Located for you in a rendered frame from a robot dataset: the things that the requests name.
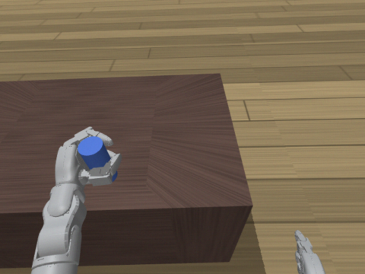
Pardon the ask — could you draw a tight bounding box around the left robot hand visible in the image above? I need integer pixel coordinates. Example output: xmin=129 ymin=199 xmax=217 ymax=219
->
xmin=55 ymin=127 xmax=122 ymax=190

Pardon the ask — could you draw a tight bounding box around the left robot arm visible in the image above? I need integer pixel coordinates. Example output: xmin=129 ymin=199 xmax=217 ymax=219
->
xmin=31 ymin=183 xmax=87 ymax=274

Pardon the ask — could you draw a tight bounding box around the right robot hand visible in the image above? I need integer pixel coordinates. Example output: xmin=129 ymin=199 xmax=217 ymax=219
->
xmin=295 ymin=230 xmax=326 ymax=274

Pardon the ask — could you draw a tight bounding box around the can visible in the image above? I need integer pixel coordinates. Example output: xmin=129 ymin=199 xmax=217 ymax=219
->
xmin=78 ymin=136 xmax=117 ymax=182

